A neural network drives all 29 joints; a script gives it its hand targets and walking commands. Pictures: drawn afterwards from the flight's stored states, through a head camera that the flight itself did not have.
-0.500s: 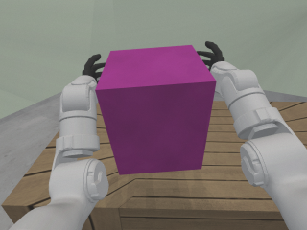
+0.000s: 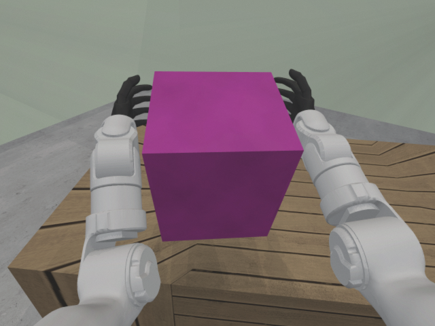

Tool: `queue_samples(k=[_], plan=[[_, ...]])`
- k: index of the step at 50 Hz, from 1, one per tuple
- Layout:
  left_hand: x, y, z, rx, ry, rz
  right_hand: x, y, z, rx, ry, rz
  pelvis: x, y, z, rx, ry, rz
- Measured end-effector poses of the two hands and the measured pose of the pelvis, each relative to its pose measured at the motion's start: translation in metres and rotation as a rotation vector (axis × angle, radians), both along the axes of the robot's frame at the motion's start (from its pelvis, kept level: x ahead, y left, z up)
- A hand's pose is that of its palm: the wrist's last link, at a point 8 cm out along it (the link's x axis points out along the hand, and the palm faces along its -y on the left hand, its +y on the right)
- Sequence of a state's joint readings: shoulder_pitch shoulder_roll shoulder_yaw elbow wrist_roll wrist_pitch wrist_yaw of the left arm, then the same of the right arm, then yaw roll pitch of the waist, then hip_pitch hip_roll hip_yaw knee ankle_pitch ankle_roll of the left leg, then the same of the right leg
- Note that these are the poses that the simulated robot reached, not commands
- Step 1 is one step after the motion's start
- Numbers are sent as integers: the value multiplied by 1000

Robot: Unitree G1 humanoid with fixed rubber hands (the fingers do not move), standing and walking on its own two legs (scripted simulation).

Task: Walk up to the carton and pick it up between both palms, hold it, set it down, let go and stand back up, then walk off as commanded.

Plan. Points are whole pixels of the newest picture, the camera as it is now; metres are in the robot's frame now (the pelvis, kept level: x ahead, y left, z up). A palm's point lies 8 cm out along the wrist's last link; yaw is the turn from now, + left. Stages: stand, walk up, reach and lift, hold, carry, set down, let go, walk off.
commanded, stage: set down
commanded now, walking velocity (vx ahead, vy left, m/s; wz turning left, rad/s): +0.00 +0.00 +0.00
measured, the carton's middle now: (214, 159) +0.37 +0.03 +0.19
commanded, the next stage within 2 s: none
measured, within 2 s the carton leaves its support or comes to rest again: neither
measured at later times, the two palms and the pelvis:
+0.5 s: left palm (136, 138) +0.37 +0.17 +0.24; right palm (303, 130) +0.39 -0.14 +0.25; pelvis +0.00 -0.01 +0.00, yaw -1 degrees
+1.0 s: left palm (133, 156) +0.37 +0.18 +0.20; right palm (292, 140) +0.40 -0.13 +0.22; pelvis -0.01 -0.01 +0.00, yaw -2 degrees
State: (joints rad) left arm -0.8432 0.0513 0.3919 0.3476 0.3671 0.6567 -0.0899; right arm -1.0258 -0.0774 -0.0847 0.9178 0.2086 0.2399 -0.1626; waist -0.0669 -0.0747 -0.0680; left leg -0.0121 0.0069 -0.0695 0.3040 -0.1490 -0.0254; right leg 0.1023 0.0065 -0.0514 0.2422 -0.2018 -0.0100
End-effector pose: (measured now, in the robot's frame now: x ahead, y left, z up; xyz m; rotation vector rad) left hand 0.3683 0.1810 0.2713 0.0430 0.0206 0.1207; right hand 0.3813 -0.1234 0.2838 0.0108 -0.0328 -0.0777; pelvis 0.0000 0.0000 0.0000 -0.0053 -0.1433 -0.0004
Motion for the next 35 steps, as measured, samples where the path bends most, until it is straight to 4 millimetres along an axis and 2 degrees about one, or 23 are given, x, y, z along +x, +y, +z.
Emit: queue_samples(k=[7,20,35], plan=[[-1,-5,-19,-11,9,19,3,-5,-20,-7,4,10,0,-5,-1,2,-5,3],[-3,-16,-26,-14,26,34,5,-16,-28,-18,17,19,0,-13,-1,9,-8,-12],[-3,-7,-48,-30,64,64,12,-5,-48,-30,50,52,-5,-14,-1,8,19,-19]])
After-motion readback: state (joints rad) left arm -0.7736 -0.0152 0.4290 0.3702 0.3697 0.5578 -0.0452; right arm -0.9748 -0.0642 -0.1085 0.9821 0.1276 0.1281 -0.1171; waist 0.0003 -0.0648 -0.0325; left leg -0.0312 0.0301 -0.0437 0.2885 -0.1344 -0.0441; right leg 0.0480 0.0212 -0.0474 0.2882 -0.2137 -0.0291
